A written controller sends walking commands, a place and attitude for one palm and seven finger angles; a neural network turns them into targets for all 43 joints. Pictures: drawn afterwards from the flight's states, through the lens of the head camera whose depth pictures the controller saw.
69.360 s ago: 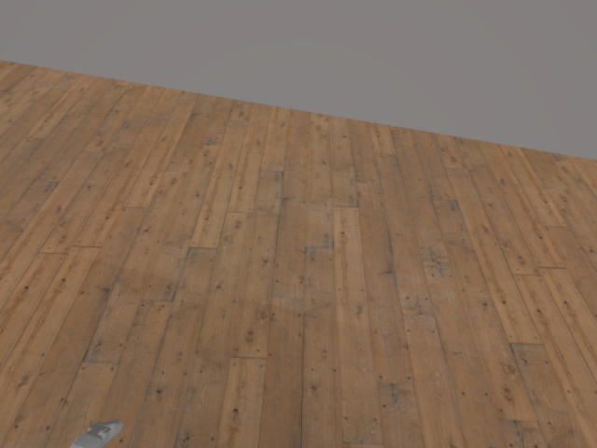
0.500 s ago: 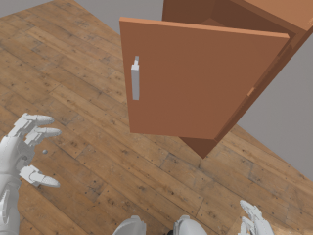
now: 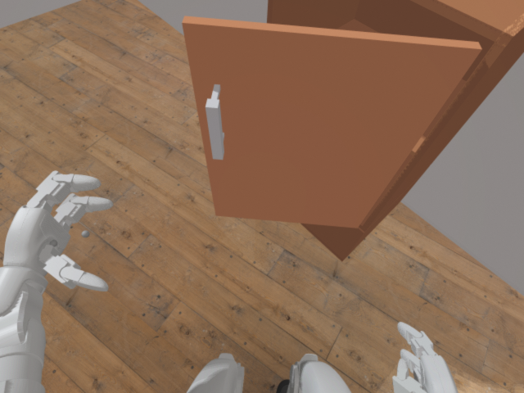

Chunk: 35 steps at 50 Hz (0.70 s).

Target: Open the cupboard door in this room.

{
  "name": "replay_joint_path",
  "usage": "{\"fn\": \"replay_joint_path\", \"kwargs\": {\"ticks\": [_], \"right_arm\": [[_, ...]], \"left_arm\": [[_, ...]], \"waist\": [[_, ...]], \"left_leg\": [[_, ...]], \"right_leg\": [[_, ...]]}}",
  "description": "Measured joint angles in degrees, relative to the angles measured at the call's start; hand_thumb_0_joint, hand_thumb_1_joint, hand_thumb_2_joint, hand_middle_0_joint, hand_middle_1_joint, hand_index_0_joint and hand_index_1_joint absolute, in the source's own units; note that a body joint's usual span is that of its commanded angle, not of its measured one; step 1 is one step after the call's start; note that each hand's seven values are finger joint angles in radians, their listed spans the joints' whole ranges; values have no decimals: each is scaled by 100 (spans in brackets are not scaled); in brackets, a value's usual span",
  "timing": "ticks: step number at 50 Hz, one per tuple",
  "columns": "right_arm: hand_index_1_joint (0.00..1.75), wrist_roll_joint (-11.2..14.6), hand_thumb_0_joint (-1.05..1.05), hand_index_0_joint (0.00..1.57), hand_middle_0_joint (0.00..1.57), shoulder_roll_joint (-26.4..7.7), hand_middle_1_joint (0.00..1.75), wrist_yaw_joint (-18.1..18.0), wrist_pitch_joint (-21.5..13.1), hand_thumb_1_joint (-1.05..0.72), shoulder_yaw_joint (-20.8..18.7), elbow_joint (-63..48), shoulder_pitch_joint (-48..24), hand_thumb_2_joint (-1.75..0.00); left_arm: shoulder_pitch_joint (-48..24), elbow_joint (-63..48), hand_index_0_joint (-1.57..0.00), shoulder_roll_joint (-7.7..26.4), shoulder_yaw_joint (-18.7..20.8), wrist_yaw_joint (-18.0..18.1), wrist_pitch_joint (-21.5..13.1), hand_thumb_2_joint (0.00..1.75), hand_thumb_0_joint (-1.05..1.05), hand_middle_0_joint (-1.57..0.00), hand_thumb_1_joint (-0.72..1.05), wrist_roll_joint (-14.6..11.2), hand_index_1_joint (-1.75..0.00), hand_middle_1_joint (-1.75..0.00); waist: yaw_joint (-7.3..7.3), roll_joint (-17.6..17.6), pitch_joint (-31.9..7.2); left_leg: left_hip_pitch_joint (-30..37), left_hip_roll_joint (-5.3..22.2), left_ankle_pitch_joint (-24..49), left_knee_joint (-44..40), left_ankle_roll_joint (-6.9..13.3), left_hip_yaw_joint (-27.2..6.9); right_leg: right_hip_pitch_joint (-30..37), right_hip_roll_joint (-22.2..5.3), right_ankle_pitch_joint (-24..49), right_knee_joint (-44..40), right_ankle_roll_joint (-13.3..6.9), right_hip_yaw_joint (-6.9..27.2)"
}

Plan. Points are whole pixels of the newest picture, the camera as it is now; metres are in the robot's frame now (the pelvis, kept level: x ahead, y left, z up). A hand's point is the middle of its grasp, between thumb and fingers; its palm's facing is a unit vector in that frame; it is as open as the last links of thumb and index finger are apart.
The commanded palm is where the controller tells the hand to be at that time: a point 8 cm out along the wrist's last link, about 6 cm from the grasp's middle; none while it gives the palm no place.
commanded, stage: move the hooked fingers beside the handle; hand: left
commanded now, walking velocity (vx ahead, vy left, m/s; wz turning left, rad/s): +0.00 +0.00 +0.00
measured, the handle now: (217, 123) +0.56 +0.12 +0.03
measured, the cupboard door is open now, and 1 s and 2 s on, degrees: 42 42 42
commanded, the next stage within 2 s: none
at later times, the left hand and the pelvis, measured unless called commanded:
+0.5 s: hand (123, 195) +0.38 +0.24 +0.04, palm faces -0.01 -1.00 -0.02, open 14.0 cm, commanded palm +0.36 +0.29 +0.04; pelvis +0.01 -0.01 +0.00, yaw -2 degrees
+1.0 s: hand (154, 166) +0.44 +0.20 +0.04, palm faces -0.05 -1.00 +0.00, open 14.0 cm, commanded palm +0.43 +0.25 +0.04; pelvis +0.00 +0.01 -0.01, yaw -2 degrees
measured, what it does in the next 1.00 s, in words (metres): stands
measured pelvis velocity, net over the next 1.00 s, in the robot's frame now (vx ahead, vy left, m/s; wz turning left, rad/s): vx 0.00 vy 0.01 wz -0.03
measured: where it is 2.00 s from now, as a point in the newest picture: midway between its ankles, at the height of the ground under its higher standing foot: outside the picture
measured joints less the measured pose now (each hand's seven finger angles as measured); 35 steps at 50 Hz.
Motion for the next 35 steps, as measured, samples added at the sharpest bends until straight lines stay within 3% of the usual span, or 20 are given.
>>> {"fn": "replay_joint_path", "kwargs": {"ticks": [12,24,35], "right_arm": [[30,14,1,20,21,13,30,94,230,-91,-56,-35,194,-90],[30,11,1,20,21,-5,30,107,403,-91,-106,147,301,-90],[30,-10,1,20,21,69,30,183,594,-91,-108,96,329,-90]], "left_arm": [[-446,335,-30,121,181,264,131,30,-1,-30,-50,145,-120,-120],[-926,828,-30,59,158,304,-89,30,-1,-30,-50,266,-120,-120],[-1403,1097,-30,-87,-98,657,-53,30,-2,-30,-50,479,-120,-120]], "waist": [[-217,-33,-60],[-250,-48,-50],[-339,-6,-138]], "left_leg": [[-5,111,-25,-119,-70,143],[-159,125,-62,-49,-70,139],[-130,100,-32,-132,-3,225]], "right_leg": [[-121,116,0,-20,-71,148],[-272,129,-29,39,-76,141],[-267,110,15,-24,-3,232]]}}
